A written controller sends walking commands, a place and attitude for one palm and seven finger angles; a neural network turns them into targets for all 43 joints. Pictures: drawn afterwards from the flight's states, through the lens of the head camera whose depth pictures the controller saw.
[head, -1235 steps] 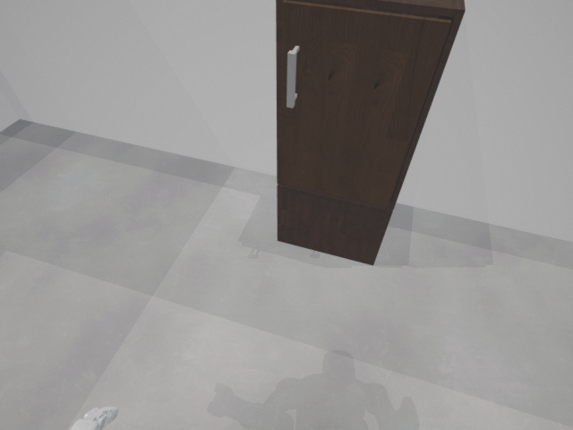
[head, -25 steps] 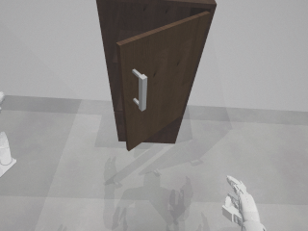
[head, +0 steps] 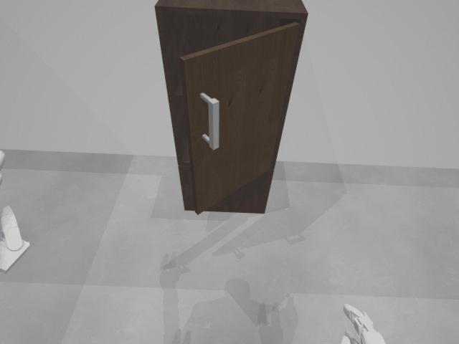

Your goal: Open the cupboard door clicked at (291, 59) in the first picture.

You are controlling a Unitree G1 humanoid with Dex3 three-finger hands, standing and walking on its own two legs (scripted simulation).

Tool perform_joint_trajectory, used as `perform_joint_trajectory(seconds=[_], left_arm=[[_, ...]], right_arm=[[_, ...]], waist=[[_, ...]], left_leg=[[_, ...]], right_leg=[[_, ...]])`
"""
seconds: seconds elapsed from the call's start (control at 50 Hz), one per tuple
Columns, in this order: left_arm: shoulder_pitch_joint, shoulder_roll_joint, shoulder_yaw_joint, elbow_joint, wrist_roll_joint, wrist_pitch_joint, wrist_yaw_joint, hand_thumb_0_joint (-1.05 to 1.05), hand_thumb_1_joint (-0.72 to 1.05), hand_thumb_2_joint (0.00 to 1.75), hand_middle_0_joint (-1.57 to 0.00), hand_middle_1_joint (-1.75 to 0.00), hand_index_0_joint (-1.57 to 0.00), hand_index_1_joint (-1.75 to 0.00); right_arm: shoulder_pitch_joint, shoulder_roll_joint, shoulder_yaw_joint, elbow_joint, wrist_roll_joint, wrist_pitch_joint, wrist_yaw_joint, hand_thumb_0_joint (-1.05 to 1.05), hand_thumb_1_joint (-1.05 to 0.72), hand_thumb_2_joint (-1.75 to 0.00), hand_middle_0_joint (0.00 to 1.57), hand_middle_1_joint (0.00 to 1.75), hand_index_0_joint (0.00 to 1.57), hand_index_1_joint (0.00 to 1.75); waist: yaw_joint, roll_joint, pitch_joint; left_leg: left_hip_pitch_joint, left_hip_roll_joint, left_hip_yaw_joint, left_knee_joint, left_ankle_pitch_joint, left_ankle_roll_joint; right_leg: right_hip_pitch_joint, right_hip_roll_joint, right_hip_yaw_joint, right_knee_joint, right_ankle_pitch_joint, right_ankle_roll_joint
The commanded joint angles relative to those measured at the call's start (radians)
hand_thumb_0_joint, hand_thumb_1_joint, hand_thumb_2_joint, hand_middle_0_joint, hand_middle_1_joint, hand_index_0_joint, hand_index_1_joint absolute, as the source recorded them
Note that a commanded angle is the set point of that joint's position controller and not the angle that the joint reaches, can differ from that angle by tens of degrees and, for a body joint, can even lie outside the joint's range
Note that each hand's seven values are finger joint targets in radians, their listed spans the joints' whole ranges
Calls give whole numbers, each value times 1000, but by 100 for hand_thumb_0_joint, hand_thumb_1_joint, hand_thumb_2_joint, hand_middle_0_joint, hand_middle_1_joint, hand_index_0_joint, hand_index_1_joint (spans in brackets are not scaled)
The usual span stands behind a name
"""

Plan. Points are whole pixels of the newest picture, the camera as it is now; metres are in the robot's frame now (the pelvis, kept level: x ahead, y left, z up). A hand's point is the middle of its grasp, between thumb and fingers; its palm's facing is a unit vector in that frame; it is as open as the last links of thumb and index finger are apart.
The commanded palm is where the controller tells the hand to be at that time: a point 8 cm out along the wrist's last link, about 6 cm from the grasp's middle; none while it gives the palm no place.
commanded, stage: stop stepping back and stand still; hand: left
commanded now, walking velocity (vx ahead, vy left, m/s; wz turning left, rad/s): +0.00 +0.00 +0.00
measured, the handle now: (209, 122) +0.64 +0.08 +0.03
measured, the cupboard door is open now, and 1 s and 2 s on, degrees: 41 41 41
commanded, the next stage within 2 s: let the arm hang, fingers relaxed in 0.30 s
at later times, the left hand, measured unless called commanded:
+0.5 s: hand (45, 296) +0.18 +0.29 +0.04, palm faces +0.27 -0.83 -0.48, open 7.4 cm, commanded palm none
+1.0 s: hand out of the picture -0.06 +0.22 -0.17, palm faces +0.10 -0.95 -0.31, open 7.3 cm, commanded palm none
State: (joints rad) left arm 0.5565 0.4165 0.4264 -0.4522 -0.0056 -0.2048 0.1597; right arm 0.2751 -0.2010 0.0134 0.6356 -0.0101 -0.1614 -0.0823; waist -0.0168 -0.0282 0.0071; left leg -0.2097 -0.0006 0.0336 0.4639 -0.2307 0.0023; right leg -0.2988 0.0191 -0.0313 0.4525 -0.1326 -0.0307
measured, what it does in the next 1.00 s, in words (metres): stands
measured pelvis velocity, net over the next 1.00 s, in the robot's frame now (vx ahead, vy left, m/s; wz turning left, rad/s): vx -0.04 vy -0.01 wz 0.10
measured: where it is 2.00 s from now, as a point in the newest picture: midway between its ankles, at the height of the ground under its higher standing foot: outside the picture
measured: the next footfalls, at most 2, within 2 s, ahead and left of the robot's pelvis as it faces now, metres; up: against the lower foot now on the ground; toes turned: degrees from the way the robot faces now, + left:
none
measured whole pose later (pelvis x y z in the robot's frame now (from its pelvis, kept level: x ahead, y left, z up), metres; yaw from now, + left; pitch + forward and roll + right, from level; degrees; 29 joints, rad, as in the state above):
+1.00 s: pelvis -0.04 -0.01 +0.00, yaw +5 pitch -2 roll +1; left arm 0.28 0.28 0.04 1.09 0.02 0.02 0.00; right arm 0.32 -0.24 -0.03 1.07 -0.02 0.02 -0.01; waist 0.01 0.00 0.08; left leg -0.22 -0.03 -0.03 0.51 -0.26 0.01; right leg -0.32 0.02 -0.02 0.47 -0.13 -0.05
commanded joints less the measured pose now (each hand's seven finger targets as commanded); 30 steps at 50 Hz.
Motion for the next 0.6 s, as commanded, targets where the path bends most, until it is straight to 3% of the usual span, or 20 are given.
perform_joint_trajectory(seconds=[0.0, 0.08, 0.14, 0.18, 0.22, 0.28, 0.32, 0.36, 0.38, 0.4, 0.42, 0.46, 0.48, 0.5, 0.52, 0.54, 0.56, 0.58], left_arm=[[-38, 155, 104, -174, -3, -71, 13, 0, 90, 90, -20, -30, -20, -30], [-65, 159, 101, -109, 0, -69, 11, 0, 90, 90, -20, -30, -20, -30], [-103, 148, 81, -111, 1, -67, 12, 0, 90, 90, -20, -30, -20, -30], [-152, 163, 82, -165, 3, -67, 14, 0, 90, 90, -20, -30, -20, -30], [-143, 160, 84, -184, 1, -70, 15, 0, 90, 90, -20, -30, -20, -30], [-115, 164, 96, -186, 9, -68, 18, 0, 90, 90, -20, -30, -20, -30], [-103, 145, 86, -183, 14, -65, 17, 0, 90, 90, -20, -30, -20, -30], [-88, 146, 88, -171, 12, -67, 14, 0, 90, 90, -20, -30, -20, -30], [-153, -67, -361, 632, 41, 63, -119, 0, 90, 90, -20, -30, -20, -30], [-164, -35, -298, 658, 44, 165, -154, 0, 90, 90, -20, -30, -20, -30], [-160, -25, -290, 634, 40, 194, -163, 0, 90, 90, -20, -30, -20, -30], [-241, -13, -288, 693, 41, 204, -164, 0, 90, 90, -20, -30, -20, -30], [-265, 7, -295, 739, 47, 204, -160, 0, 90, 90, -20, -30, -20, -30], [-256, 14, -295, 796, 50, 202, -160, 0, 90, 90, -20, -30, -20, -30], [-255, 30, -295, 855, 54, 198, -160, 0, 90, 90, -20, -30, -20, -30], [-270, 54, -298, 906, 58, 194, -161, 0, 90, 90, -20, -30, -20, -30], [-301, 77, -308, 956, 54, 193, -162, 0, 90, 90, -20, -30, -20, -30], [-367, 104, -313, 987, 49, 199, -157, 0, 90, 90, -20, -30, -20, -30]], right_arm=[[-118, -136, -43, -152, 3, -70, -3, 0, -90, -90, 20, 30, 20, 30], [-107, -142, -54, -136, 0, -65, 2, 0, -90, -90, 20, 30, 20, 30], [-101, -136, -53, -121, 0, -58, 1, 0, -90, -90, 20, 30, 20, 30], [-108, -135, -51, -120, -2, -59, -3, 0, -90, -90, 20, 30, 20, 30], [-114, -136, -45, -129, -4, -64, -6, 0, -90, -90, 20, 30, 20, 30], [-129, -139, -46, -142, 3, -67, -13, 0, -90, -90, 20, 30, 20, 30], [-129, -134, -41, -150, 3, -64, -11, 0, -90, -90, 20, 30, 20, 30], [-131, -133, -43, -150, 2, -63, -7, 0, -90, -90, 20, 30, 20, 30], [-191, -244, -95, 134, 10, -102, 67, 0, -90, -90, 20, 30, 20, 30], [-108, -256, -97, 134, 5, -1, 83, 0, -90, -90, 20, 30, 20, 30], [-92, -251, -95, 103, 9, 28, 80, 0, -90, -90, 20, 30, 20, 30], [-112, -265, -89, 97, -4, 69, 79, 0, -90, -90, 20, 30, 20, 30], [-127, -271, -87, 97, -13, 84, 78, 0, -90, -90, 20, 30, 20, 30], [-149, -278, -86, 108, -19, 94, 77, 0, -90, -90, 20, 30, 20, 30], [-160, -275, -84, 117, -20, 104, 76, 0, -90, -90, 20, 30, 20, 30], [-143, -255, -82, 126, -16, 111, 77, 0, -90, -90, 20, 30, 20, 30], [-109, -236, -79, 146, -10, 121, 80, 0, -90, -90, 20, 30, 20, 30], [-74, -244, -83, 166, -9, 137, 79, 0, -90, -90, 20, 30, 20, 30]], waist=[[22, 63, -24], [16, 6, -7], [9, -36, -36], [8, 24, -54], [13, 84, -63], [23, 147, -47], [24, 139, -22], [21, 125, -23], [-29, 117, 57], [-15, 113, 11], [-17, 145, 11], [-13, 131, 29], [-2, 41, 25], [24, -34, 6], [42, -133, -21], [43, -237, -45], [19, -288, -69], [-5, -235, -47]], left_leg=[[-242, 88, -107, -180, -194, 42], [-158, 36, -63, -65, -213, 29], [-63, 15, -44, 26, -185, 22], [-33, 14, -46, -7, -168, 21], [-89, 45, -96, -123, -186, 29], [-232, 100, -158, -249, -354, 48], [-281, 105, -161, -256, -334, 52], [-249, 86, -131, -218, -235, 42], [-224, 89, -161, -20, 93, 31], [-172, 107, -147, -32, 198, 29], [-179, 130, -164, -46, 186, 43], [-318, 175, -281, -144, -57, 98], [-327, 181, -315, -159, -111, 117], [-336, 173, -304, -140, -126, 125], [-327, 132, -254, -75, -103, 112], [-270, 45, -183, 30, -92, 84], [-180, -31, -107, 152, -133, 59], [-86, -52, -63, 264, -192, 47]], right_leg=[[196, -45, 103, -67, -113, 44], [47, -88, 185, -212, -341, 23], [-53, -123, 204, -252, -423, 5], [-51, -114, 175, -227, -393, 6], [44, -67, 129, -153, -311, 25], [174, -22, 84, -62, -236, 50], [215, -16, 70, -27, -148, 51], [205, -22, 75, -45, -84, 44], [-7, -76, 42, 26, 28, 22], [-12, -96, 88, 23, 26, 1], [-29, -71, 70, 80, -64, -4], [-13, -33, 66, 225, -231, -15], [14, -18, 84, 255, -240, -21], [59, -29, 92, 222, -217, -20], [110, -54, 123, 138, -187, -22], [93, -110, 220, -1, -204, -39], [25, -207, 330, -132, -289, -89], [-101, -272, 375, -215, -432, -138]])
